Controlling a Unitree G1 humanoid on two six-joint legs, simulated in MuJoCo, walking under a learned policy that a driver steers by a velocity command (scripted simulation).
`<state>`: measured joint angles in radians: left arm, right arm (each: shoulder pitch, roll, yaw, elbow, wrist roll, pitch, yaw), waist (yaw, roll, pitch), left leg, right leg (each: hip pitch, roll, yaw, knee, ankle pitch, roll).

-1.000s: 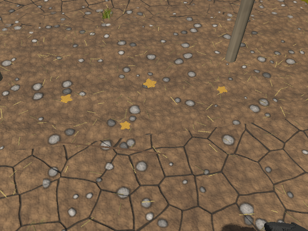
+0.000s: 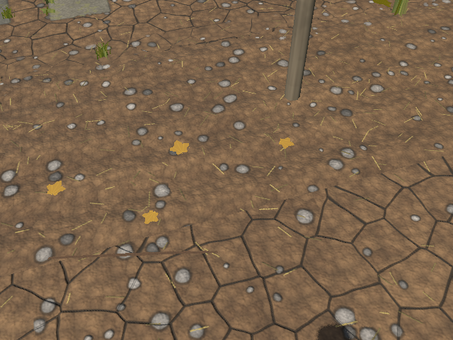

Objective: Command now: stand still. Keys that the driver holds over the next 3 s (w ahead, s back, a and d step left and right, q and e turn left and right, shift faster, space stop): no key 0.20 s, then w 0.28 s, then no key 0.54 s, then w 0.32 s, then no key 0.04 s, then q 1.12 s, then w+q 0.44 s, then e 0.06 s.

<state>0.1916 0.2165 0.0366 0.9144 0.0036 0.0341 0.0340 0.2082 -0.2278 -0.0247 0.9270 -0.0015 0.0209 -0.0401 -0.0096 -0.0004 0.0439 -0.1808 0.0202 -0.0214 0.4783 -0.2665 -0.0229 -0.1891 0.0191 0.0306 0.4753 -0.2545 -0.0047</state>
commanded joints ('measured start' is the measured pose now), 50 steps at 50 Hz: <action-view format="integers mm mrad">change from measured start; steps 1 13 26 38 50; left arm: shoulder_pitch -1 49 -97 54 -89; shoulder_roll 94 114 84 72 88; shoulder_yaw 15 13 8 23 -11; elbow -18 76 -36 12 34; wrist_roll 0 -12 -23 -15 -3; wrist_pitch -12 -9 -126 -58 -69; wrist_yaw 6 19 -19 -35 -59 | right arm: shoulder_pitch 19 60 418 135 171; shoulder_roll -110 -122 -210 -120 1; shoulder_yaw -23 -29 -73 -4 -6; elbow -14 74 175 103 91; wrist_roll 1 14 35 24 1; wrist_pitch -6 1 -123 -57 29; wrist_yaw -7 -20 26 -2 -8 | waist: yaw -5 5 -123 97 -44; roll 1 -1 241 147 -89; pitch -27 12 29 -78 -121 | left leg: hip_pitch -5 -66 306 -6 34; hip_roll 24 -25 191 113 14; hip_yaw -22 5 -358 -39 -22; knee -82 -73 -125 -18 229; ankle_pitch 149 -262 275 1009 -127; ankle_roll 27 62 241 157 -8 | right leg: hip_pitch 7 -39 -459 58 -99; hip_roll -40 -6 39 60 -192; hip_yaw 39 9 -70 -116 126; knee -83 -87 378 97 -209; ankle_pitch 149 -298 42 258 392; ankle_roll -18 -43 -22 -64 -234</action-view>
